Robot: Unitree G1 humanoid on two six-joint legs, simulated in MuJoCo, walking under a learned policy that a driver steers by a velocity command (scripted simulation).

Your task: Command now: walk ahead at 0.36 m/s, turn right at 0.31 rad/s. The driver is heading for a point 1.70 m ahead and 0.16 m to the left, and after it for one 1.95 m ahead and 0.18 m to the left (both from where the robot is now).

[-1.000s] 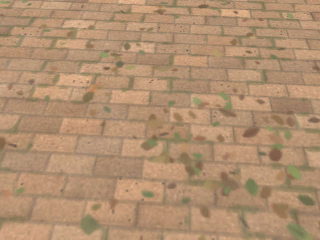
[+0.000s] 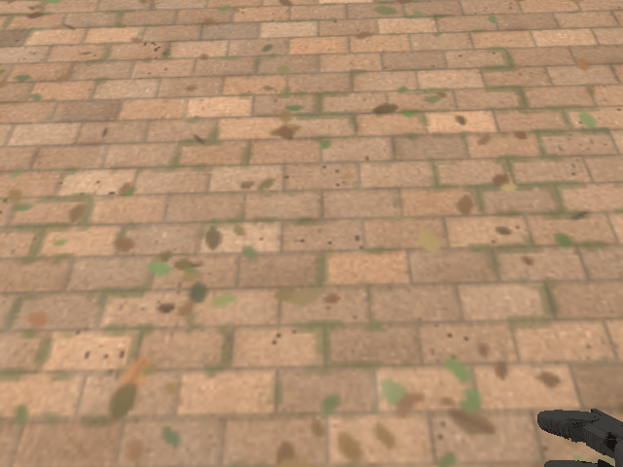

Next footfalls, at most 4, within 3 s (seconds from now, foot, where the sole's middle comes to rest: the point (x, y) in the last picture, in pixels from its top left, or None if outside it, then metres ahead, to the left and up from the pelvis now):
0.04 left None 0.22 0.13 -0.78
0.38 right None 0.19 -0.12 -0.78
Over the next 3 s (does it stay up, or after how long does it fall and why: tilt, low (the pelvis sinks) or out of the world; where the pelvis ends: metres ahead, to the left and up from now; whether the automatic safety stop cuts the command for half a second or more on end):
stays up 0.20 -0.01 -0.01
